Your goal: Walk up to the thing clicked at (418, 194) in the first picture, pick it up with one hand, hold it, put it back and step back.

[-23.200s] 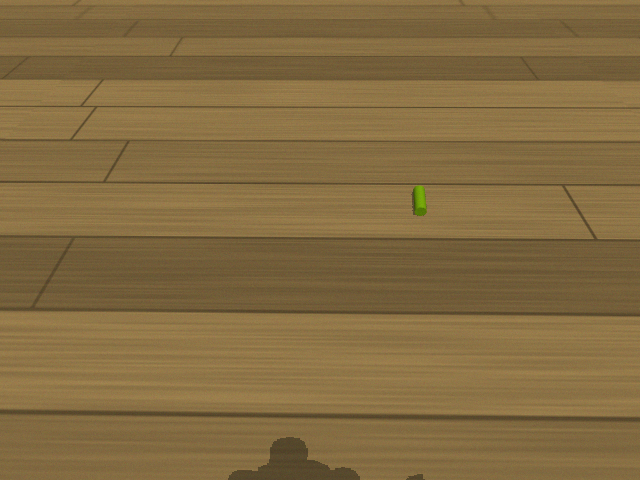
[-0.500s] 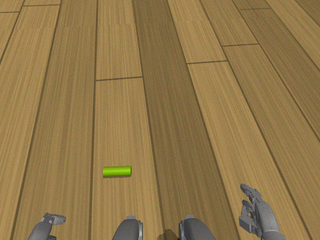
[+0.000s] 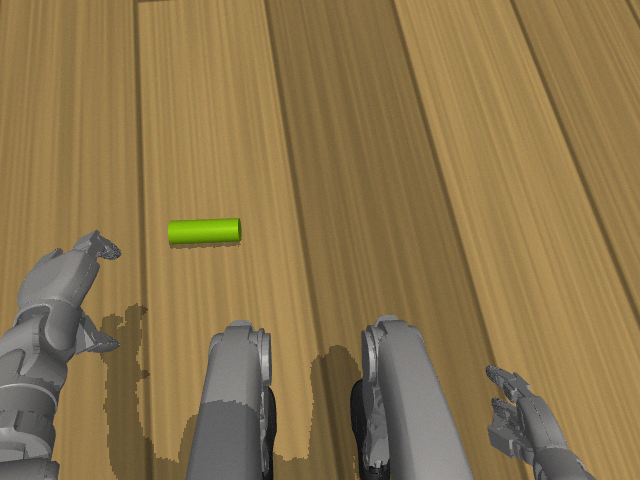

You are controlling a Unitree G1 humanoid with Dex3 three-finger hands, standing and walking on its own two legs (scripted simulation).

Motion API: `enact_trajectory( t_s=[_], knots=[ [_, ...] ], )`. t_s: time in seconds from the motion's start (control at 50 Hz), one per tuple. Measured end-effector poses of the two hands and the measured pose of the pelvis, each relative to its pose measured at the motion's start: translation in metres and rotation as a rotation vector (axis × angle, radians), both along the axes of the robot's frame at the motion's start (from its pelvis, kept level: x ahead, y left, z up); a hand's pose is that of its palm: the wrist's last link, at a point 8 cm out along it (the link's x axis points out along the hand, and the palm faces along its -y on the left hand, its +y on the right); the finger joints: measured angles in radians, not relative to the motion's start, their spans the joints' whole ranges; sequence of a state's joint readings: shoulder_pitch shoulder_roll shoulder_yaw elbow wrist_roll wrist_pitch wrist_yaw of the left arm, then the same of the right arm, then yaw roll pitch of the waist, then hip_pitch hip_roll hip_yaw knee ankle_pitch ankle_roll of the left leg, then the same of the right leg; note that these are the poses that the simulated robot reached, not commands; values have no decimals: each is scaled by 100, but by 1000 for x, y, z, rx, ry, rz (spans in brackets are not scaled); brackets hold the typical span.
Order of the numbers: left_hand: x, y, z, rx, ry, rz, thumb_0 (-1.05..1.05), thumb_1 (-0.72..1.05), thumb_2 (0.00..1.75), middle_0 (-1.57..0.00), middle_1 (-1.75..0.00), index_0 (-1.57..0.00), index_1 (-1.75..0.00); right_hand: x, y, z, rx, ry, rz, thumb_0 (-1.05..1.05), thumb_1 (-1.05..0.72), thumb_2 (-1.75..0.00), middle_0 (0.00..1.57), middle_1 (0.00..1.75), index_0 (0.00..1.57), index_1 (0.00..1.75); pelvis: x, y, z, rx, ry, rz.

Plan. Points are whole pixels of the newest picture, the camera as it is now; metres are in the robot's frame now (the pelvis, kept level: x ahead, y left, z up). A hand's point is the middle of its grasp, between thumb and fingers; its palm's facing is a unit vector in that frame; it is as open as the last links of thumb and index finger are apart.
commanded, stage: rise first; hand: left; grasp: from above
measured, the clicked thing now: (206, 231) +0.55 +0.24 -0.45
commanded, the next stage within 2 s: none
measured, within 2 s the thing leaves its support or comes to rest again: neither
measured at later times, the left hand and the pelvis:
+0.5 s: hand (134, 251) +0.45 +0.31 -0.25, palm faces -0.46 -0.03 -0.89, open 13.2 cm; pelvis -0.02 +0.02 -0.10, yaw -4 degrees
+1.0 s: hand (153, 235) +0.49 +0.30 -0.29, palm faces -0.46 -0.01 -0.89, open 13.3 cm; pelvis +0.00 +0.01 -0.12, yaw -7 degrees
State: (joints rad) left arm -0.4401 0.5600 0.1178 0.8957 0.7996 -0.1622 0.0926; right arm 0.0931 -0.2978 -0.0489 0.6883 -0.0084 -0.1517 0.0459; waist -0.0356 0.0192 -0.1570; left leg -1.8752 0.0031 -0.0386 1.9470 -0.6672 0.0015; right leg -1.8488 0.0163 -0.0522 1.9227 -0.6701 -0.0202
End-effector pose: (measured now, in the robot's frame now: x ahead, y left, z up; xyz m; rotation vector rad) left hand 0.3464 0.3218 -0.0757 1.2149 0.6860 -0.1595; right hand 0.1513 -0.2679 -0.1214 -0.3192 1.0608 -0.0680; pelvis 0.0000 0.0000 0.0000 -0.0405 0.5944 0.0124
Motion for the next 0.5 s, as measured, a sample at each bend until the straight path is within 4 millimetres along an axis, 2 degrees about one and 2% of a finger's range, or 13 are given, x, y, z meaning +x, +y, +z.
enact_trajectory(
  t_s=[0.12, 0.26, 0.38, 0.5],
  knots=[
    [33, -1, -34, 54, -21, -117, -1, -46, 92, -22, -96, -21, -97, -53, -3, -34, -23, 118, -39, 1, -95, -91, 20, 30, 20, 30, -14, 0, -37, -18, 3, -8],
    [66, -8, -70, 103, -49, -252, -1, -42, 93, -21, -92, -20, -93, -105, -5, -51, -73, 256, -90, 1, -90, -90, 20, 30, 20, 30, -18, 6, -67, -48, 7, -16],
    [89, -9, -93, 149, -84, -308, -1, -39, 92, -21, -88, -20, -89, -129, -3, -60, -99, 346, -118, 0, -89, -89, 20, 30, 20, 30, -18, 12, -85, -67, 12, -20],
    [105, -9, -113, 200, -87, -347, -1, -36, 90, -24, -82, -23, -84, -137, 3, -70, -101, 399, -117, 0, -89, -90, 20, 30, 20, 30, -17, 16, -99, -78, 20, -21]
  ],
)
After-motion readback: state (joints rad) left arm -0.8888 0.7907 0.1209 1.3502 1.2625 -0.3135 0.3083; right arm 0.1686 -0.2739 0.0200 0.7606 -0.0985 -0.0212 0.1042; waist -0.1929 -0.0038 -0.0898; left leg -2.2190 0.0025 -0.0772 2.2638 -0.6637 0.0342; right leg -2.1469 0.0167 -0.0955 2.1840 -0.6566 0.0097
